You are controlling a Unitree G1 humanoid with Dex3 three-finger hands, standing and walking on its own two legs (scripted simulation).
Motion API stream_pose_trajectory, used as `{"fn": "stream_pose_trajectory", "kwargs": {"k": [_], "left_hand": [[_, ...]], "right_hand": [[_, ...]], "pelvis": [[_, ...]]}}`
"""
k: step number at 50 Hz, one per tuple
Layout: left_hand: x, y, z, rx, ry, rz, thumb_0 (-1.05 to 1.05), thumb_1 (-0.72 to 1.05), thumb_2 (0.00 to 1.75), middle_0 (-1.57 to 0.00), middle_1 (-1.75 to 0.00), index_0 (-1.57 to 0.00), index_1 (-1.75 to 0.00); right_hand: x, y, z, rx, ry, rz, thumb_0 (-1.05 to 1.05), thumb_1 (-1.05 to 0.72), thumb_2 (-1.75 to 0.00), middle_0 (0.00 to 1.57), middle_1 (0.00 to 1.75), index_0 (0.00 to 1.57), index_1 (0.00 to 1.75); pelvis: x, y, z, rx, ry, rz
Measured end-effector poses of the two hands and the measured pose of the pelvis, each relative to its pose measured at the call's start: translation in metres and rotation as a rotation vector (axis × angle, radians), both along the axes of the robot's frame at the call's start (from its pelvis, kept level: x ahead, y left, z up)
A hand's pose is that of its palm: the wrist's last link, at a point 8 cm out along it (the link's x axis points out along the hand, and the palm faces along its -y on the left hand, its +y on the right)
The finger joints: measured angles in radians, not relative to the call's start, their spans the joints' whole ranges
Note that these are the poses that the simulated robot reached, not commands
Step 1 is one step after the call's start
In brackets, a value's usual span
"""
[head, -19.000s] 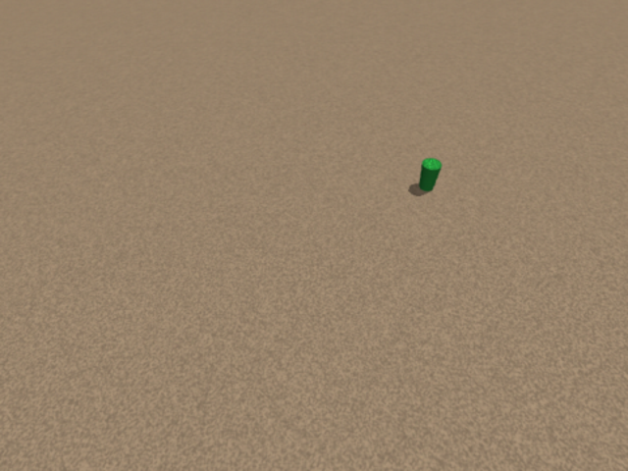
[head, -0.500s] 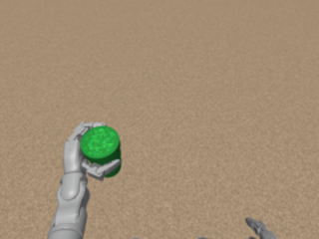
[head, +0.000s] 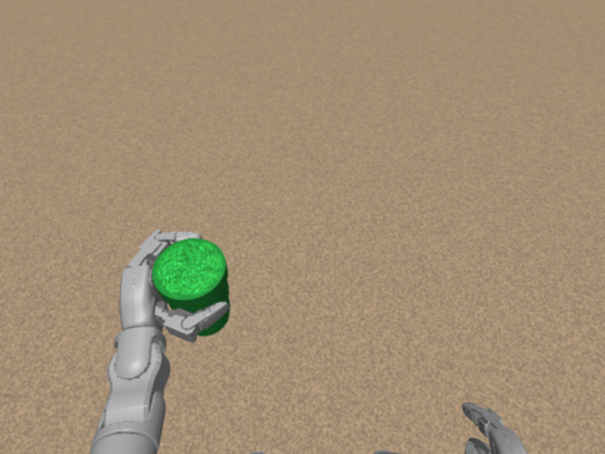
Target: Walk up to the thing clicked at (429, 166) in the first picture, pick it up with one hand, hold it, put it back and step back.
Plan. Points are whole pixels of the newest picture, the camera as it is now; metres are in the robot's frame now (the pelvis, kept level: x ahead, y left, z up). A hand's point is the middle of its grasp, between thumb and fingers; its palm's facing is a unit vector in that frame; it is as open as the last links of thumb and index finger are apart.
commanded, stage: hold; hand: left
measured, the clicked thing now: (199, 293) +0.33 +0.17 +0.01
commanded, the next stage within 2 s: crouch in 1.08 s
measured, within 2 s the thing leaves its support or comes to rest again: neither
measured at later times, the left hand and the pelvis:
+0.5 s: hand (191, 281) +0.34 +0.17 +0.04, palm faces +0.15 -0.99 -0.02, open 11.4 cm; pelvis +0.00 +0.00 +0.00, yaw +0 degrees
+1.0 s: hand (192, 282) +0.34 +0.17 +0.04, palm faces +0.14 -0.99 -0.02, open 11.4 cm; pelvis +0.00 +0.00 +0.00, yaw +0 degrees
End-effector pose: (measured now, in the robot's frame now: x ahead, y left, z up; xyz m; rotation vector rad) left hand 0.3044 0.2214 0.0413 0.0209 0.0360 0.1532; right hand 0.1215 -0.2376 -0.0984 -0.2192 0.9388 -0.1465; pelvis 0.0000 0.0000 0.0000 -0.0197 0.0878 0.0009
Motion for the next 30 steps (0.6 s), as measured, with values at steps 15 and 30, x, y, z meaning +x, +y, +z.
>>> {"fn": "stream_pose_trajectory", "kwargs": {"k": [15, 30], "left_hand": [[-0.0002, -0.0018, -0.0013, 0.002, 0.001, -0.01, -0.02, -0.55, 1.07, -0.67, -0.98, -0.63, -1.01], [0.0013, 0.0016, -0.0018, -0.001, 0.004, 0.001, -0.02, -0.55, 1.07, -0.67, -0.98, -0.63, -1.01]], "right_hand": [[-0.0028, -0.0023, -0.0029, -0.005, 0.018, -0.004, 0.01, -0.91, -0.9, 0.2, 0.3, 0.2, 0.3], [-0.0021, -0.0013, -0.0007, -0.002, 0.011, -0.009, 0.01, -0.91, -0.9, 0.2, 0.3, 0.2, 0.3]], "pelvis": [[0.004, 0.0006, -0.0008, -0.001, 0.005, 0.0], [0.0028, 0.001, -0.0002, -0.001, 0.005, -0.002]]}}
